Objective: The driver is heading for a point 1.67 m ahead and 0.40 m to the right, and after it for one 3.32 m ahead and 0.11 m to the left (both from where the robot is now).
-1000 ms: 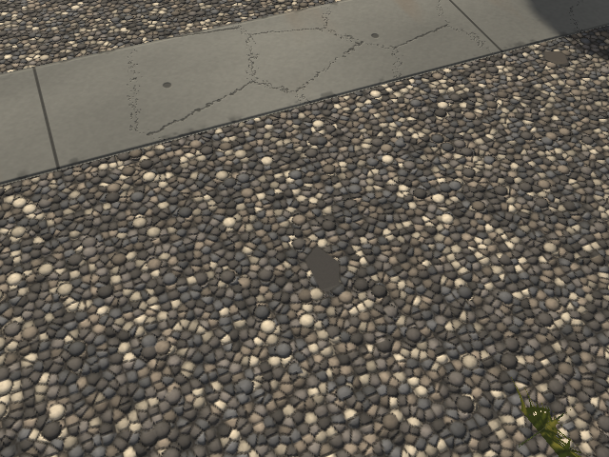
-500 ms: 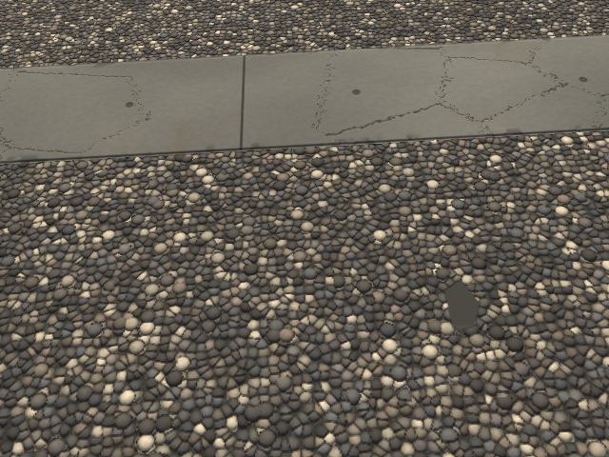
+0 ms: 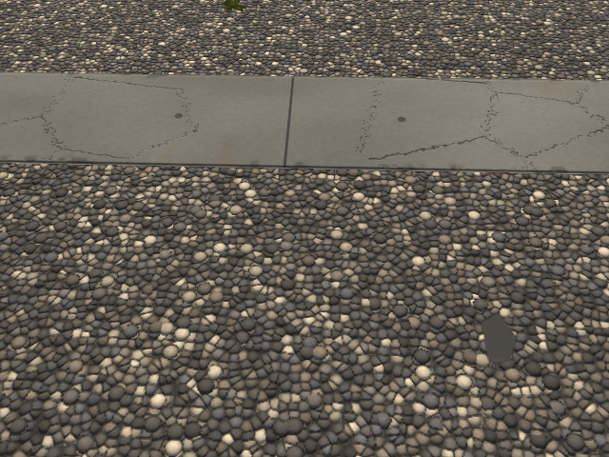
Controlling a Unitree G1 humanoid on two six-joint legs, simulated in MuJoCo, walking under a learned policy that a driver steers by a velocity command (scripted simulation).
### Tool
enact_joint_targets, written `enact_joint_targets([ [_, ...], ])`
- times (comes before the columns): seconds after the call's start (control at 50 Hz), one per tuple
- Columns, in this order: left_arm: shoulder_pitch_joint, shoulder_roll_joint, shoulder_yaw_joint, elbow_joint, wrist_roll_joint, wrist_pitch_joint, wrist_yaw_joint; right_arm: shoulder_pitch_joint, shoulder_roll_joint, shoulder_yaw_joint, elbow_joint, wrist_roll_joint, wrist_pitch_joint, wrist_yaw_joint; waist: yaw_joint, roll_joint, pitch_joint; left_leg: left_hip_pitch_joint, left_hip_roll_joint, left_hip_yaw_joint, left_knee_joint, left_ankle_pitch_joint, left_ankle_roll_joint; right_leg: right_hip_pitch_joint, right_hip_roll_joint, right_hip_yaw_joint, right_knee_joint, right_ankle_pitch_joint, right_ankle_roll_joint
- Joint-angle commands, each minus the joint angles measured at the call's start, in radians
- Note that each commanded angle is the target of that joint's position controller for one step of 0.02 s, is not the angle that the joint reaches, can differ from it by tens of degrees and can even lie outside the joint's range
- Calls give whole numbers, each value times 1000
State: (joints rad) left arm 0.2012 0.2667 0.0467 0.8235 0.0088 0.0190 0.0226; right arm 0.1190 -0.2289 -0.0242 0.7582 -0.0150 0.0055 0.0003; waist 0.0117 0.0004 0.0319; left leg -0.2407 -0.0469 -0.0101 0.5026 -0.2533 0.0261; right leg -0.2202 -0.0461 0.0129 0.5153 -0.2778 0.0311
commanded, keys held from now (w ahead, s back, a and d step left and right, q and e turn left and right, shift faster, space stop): no key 0.98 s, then w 0.02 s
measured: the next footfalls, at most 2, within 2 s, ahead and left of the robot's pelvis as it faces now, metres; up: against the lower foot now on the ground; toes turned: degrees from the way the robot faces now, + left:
right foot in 1.68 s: +0.43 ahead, -0.13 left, +0.00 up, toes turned -2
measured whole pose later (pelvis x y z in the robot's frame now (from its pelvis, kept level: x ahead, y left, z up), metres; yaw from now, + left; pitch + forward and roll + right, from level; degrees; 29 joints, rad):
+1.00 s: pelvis +0.00 -0.02 +0.00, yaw +0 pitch -2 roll +0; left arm 0.24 0.22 0.01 1.07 0.00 -0.01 0.04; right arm 0.19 -0.22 -0.03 1.11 0.00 0.01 -0.04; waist 0.00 0.00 0.04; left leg -0.20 0.00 -0.03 0.47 -0.25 -0.01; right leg -0.17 0.00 0.00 0.47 -0.27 0.00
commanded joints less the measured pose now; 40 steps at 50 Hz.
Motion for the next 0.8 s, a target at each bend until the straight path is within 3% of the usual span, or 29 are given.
enact_joint_targets([
  [0.02,-29,120,24,-47,3,-25,-7,-15,-135,-35,-35,-7,-13,-4,-19,-95,-38,48,61,-65,-80,7,-1,-21,-64,75,-123,70,-68],
  [0.04,-36,112,21,-39,9,-31,-7,-23,-128,-36,-29,-1,-7,-11,-17,-88,-36,57,67,-67,-72,30,5,-33,-54,67,-130,62,-51],
  [0.1,-14,100,14,-16,5,-48,-3,-3,-121,-38,-1,2,6,-19,-12,-66,-27,48,73,-76,-77,83,14,-15,-38,48,-117,95,-30],
  [0.28,-8,94,5,42,0,-42,8,33,-114,-43,108,8,0,-27,-5,1,-19,54,72,-67,-87,133,-5,12,-17,33,-112,116,-39],
  [0.52,2,79,-5,125,-3,-38,9,55,-119,-38,224,12,1,-39,-11,-2,-11,73,73,-56,-92,159,-9,15,4,16,-125,136,-40],
  [0.8,41,68,-16,191,-4,-35,15,69,-103,-26,302,14,1,-42,-12,-1,2,64,68,-42,-100,147,-11,8,15,9,-133,124,-42],
])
